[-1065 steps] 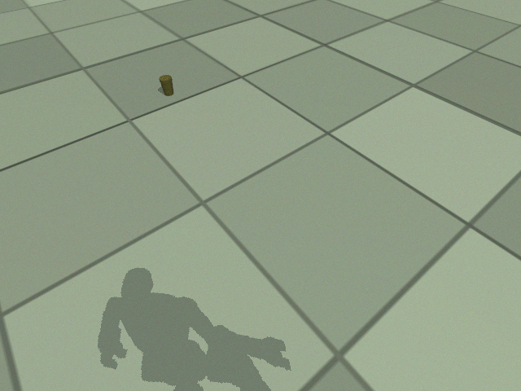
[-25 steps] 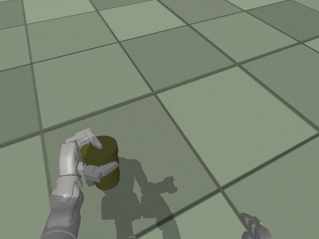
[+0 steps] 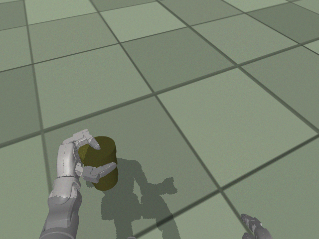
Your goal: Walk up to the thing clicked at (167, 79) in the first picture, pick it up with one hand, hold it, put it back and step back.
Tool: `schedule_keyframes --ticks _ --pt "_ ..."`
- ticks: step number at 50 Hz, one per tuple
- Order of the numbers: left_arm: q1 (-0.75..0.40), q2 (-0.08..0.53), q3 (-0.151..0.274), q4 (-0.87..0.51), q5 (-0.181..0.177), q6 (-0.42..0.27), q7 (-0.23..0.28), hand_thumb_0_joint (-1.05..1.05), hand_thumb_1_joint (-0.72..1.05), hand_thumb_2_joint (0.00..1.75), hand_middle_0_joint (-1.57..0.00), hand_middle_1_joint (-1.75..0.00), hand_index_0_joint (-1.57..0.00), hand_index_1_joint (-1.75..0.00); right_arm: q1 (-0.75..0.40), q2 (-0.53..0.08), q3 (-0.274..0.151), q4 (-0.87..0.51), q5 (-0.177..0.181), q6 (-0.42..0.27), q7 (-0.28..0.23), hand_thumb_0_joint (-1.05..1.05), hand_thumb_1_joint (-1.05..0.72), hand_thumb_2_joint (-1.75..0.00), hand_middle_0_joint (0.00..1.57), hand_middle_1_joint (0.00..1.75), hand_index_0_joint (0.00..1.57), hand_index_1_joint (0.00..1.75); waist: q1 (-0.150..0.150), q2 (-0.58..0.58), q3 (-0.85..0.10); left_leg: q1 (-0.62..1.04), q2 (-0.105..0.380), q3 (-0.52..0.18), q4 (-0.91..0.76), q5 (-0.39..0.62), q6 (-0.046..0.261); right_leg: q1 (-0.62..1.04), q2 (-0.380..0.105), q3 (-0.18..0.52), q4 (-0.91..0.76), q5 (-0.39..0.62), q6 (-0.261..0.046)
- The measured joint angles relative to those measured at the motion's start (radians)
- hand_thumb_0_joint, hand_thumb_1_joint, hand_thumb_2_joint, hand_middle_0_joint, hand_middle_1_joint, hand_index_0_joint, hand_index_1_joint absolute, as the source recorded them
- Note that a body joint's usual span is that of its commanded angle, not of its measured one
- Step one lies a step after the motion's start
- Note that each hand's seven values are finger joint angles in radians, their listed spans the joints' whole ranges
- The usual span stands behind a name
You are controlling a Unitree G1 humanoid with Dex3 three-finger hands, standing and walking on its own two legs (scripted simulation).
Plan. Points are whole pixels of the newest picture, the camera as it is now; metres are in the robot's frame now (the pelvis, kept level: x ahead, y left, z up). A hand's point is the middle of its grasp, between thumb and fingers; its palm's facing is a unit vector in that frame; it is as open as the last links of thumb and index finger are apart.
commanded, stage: hold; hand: left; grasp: from the side
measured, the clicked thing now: (101, 165) +0.31 +0.17 +0.00
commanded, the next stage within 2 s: crouch in 1.38 s
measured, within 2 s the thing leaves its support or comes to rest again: neither
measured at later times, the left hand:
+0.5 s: hand (93, 152) +0.32 +0.18 +0.04, palm faces +0.12 -0.99 -0.04, open 7.8 cm
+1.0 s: hand (95, 152) +0.32 +0.17 +0.04, palm faces +0.12 -0.99 -0.04, open 7.8 cm
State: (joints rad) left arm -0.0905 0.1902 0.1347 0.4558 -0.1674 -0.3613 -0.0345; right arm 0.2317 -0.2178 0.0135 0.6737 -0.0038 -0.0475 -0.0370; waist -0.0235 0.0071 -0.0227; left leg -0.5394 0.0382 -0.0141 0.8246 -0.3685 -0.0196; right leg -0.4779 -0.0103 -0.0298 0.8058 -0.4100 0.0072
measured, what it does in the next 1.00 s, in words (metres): stands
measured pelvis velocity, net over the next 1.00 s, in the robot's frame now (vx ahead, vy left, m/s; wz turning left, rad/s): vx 0.01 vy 0.00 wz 0.00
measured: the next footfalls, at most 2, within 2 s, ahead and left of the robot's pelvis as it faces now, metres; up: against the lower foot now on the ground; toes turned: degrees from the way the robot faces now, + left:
none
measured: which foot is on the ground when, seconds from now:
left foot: down 0.00-1.00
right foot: down 0.00-1.00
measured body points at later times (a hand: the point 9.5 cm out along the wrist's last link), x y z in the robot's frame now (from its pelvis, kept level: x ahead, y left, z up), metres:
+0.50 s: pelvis +0.01 +0.00 +0.00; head +0.04 +0.01 +0.45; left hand +0.31 +0.23 +0.05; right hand +0.13 -0.24 -0.11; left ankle +0.03 +0.13 -0.70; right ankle +0.00 -0.13 -0.70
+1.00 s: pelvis +0.01 +0.00 +0.00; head +0.04 +0.00 +0.45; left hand +0.31 +0.23 +0.05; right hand +0.13 -0.24 -0.11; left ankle +0.03 +0.13 -0.70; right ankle +0.00 -0.13 -0.70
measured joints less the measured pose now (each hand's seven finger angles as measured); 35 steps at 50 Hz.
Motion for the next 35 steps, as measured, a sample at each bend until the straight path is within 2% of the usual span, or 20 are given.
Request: schedule_keyframes --ticks 10,17,25,35 --pt "0.026 -0.008 -0.022 -0.023 0.005 0.005 -0.002 0.02 -0.41 0.91 -0.70 -0.98 -1.14 -1.34 0.000 -0.003 -0.004 0.003 0.002 -0.002 0.002 0.01 -0.93 -0.91 0.20 0.30 0.20 0.30 0.001 0.001 0.002 0.002 0.000 0.003 0.002 -0.005 0.002 0.002 -0.001 0.003 -0.001 -0.002 0.003" --pt "0.030 -0.004 -0.008 -0.052 0.013 0.006 0.018 0.02 -0.41 0.91 -0.70 -0.98 -1.14 -1.34 0.000 0.005 -0.001 0.005 0.000 -0.002 -0.005 0.01 -0.93 -0.91 0.20 0.30 0.20 0.30 -0.001 -0.004 0.002 0.007 0.000 0.004 0.000 -0.007 0.002 0.007 0.000 0.004 -0.003 -0.003 0.003" --pt "0.014 0.011 -0.005 -0.029 0.009 0.012 0.009 0.02 -0.42 0.91 -0.70 -0.98 -1.14 -1.34 0.001 0.003 -0.006 0.011 0.003 -0.003 -0.003 0.01 -0.93 -0.91 0.20 0.30 0.20 0.30 0.000 0.003 -0.002 0.008 -0.001 0.003 -0.001 -0.009 0.003 0.010 -0.001 0.003 -0.007 -0.004 0.004" --pt "0.042 -0.010 -0.030 -0.061 0.012 0.018 0.011 0.02 -0.42 0.91 -0.70 -0.98 -1.14 -1.34 0.008 -0.001 -0.010 0.009 0.001 -0.007 0.004 0.01 -0.93 -0.91 0.20 0.30 0.20 0.30 0.000 0.000 -0.001 0.000 0.000 0.002 0.005 -0.014 0.004 0.004 0.000 0.003 -0.004 -0.007 0.005"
